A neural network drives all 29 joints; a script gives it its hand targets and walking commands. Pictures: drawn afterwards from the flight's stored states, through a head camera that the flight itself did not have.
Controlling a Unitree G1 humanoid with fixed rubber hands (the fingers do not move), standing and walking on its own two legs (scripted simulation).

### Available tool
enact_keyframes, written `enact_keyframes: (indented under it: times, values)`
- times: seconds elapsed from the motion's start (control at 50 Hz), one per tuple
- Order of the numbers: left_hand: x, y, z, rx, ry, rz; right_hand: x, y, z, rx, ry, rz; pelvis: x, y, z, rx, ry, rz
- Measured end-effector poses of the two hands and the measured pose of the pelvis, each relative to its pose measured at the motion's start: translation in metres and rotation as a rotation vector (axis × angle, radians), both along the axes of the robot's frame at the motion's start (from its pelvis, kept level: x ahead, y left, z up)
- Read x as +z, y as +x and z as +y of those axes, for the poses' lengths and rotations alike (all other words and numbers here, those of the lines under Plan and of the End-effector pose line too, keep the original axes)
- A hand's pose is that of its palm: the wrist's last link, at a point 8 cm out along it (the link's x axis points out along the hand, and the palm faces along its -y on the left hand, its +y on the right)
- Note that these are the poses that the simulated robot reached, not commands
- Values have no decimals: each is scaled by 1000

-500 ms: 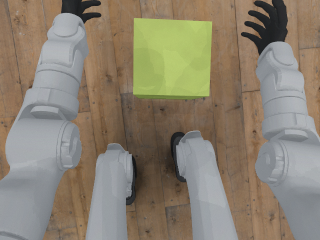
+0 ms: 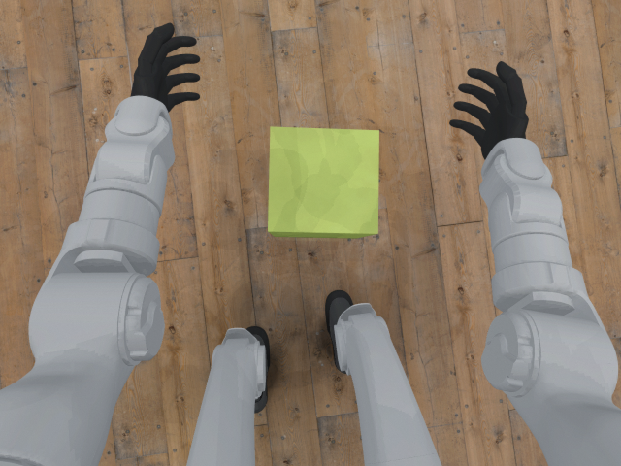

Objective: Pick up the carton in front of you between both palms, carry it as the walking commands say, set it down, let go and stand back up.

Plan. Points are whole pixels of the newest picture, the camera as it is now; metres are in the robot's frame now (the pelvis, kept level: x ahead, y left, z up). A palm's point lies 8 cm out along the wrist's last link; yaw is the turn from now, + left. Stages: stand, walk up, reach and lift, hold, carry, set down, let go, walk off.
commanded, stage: let go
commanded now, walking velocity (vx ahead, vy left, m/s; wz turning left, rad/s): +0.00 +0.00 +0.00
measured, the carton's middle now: (319, 191) +0.48 -0.09 -0.50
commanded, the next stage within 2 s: stand in 1.32 s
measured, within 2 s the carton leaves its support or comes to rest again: neither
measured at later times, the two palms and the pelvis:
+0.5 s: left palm (63, 250) +0.37 +0.17 +0.01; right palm (598, 257) +0.31 -0.27 +0.02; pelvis +0.05 -0.01 +0.11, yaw -1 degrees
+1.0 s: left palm out of the picture +0.26 +0.24 +0.08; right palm (616, 360) +0.25 -0.22 +0.08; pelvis +0.09 +0.01 +0.15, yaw -2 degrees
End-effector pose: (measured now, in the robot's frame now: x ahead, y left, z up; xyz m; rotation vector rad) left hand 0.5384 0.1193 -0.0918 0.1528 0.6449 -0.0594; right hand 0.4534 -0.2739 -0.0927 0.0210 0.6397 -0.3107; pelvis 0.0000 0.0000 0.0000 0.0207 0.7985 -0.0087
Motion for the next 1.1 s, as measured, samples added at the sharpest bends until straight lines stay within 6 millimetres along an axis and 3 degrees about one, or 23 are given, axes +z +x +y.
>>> enact_keyframes:
  times: [0.1, 0.2, 0.32, 0.56, 0.74, 0.82, 0.92, 1.1]
  values:
    - [17, -19, 8, 33, 38, 14, 17, -14, 0, 66, -34, 40, 25, 9, -2, 1, 0, -26]
    - [31, -62, 20, 75, 79, 41, 31, -44, 2, 161, -65, 111, 53, 21, -5, 2, 4, -82]
    - [58, -111, 33, 97, 88, 67, 65, -80, 3, 237, -83, 137, 81, 35, -10, 2, 6, -175]
    - [119, -182, 60, 73, 85, 83, 131, -163, 8, 235, -86, 161, 121, 60, -12, -13, -15, -427]
    - [155, -233, 87, 73, 81, 92, 161, -215, 29, 225, -69, 188, 142, 79, -5, -14, -39, -634]
    - [165, -251, 99, 76, 80, 102, 168, -222, 37, 228, -65, 195, 148, 86, 0, -12, -47, -707]
    - [173, -267, 111, 83, 77, 116, 172, -214, 44, 240, -69, 185, 150, 91, 7, -10, -53, -777]
    - [178, -277, 126, 106, 71, 129, 176, -198, 51, 260, -92, 173, 150, 98, 15, -3, -55, -831]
